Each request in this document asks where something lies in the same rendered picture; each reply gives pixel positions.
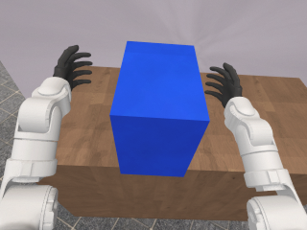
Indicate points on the carton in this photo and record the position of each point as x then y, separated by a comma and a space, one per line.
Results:
159, 113

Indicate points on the robot left hand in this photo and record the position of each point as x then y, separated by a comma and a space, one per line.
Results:
66, 66

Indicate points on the robot right upper arm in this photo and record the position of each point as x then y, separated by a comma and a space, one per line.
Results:
275, 212

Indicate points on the robot right hand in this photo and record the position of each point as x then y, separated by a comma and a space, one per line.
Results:
230, 87

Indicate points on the left robot forearm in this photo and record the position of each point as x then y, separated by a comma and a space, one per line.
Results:
36, 134

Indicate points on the right robot forearm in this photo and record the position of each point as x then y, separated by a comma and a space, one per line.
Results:
263, 167

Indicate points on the robot left upper arm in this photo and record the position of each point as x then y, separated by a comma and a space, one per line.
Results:
29, 207

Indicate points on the pedestal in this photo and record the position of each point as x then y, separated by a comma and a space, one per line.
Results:
88, 176

